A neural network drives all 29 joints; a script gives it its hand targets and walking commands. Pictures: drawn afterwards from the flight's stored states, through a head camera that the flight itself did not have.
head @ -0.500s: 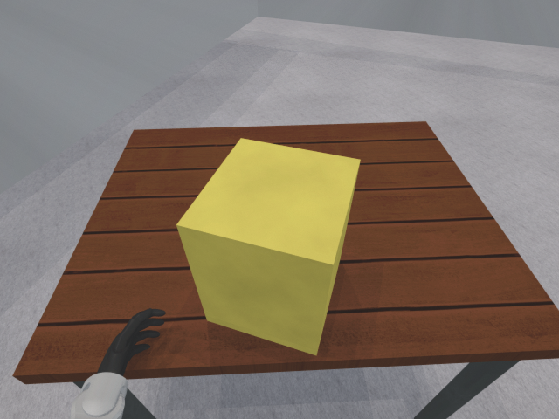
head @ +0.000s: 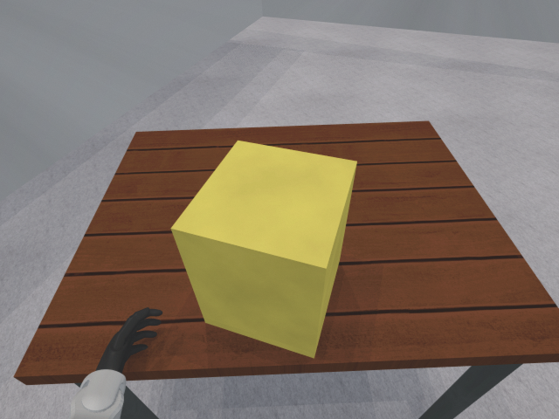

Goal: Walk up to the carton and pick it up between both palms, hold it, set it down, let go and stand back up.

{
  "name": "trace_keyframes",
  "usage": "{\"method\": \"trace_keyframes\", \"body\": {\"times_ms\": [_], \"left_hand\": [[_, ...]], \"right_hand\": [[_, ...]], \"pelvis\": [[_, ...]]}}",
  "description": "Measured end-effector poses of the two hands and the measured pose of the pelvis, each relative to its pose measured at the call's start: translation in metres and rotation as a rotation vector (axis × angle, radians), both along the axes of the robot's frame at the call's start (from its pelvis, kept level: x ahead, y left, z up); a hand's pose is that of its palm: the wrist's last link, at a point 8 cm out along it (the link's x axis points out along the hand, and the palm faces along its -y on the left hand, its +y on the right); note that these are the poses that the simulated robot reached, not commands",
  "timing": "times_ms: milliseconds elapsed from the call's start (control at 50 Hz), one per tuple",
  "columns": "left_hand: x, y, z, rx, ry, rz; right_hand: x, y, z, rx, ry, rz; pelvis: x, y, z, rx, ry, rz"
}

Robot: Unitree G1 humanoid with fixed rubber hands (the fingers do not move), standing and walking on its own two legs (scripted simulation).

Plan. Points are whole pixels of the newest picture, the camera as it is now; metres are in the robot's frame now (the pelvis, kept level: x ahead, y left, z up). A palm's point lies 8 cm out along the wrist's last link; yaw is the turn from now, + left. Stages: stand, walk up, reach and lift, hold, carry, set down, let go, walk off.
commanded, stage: stand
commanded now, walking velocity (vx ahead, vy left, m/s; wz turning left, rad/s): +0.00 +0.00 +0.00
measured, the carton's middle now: (275, 248) +0.39 +0.03 +0.04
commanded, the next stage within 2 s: none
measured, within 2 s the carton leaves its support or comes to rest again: neither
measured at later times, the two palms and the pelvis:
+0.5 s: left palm (116, 359) +0.23 +0.26 -0.01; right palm out of the picture +0.10 -0.28 -0.11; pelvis +0.01 -0.01 +0.00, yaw +0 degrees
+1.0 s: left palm (114, 356) +0.23 +0.27 -0.01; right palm out of the picture +0.10 -0.28 -0.11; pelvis +0.01 +0.00 +0.00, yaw +0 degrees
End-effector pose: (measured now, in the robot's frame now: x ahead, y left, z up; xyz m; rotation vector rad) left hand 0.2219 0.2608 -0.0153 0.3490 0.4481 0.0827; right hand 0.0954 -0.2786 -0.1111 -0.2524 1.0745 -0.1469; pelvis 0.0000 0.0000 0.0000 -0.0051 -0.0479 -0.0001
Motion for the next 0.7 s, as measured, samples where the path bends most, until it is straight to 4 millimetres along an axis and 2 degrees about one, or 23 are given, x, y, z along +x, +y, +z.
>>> {"method": "trace_keyframes", "body": {"times_ms": [400,700], "left_hand": [[0.0035,0.0011,0.0009,0.01,0.014,0.017],[0.0048,0.0029,0.0006,0.004,0.008,0.025]], "right_hand": [[0.0084,-0.0063,-0.0009,-0.003,0.025,-0.006],[0.0038,-0.0017,-0.0017,0.0,0.042,-0.006]], "pelvis": [[0.0077,-0.0045,0.0021,-0.002,0.0,0.003],[0.0079,-0.0037,0.0024,-0.004,-0.001,0.001]]}}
